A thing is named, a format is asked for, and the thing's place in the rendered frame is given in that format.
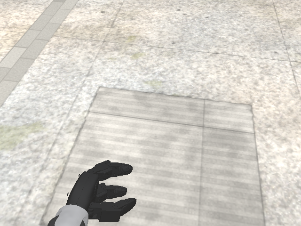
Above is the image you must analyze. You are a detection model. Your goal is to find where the left robot forearm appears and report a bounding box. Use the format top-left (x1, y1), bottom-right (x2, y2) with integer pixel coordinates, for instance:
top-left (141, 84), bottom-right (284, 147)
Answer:
top-left (47, 204), bottom-right (88, 226)

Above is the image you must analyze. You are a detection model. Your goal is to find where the robot left hand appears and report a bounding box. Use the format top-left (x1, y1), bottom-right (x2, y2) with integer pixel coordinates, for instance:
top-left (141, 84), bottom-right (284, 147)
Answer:
top-left (66, 160), bottom-right (136, 222)

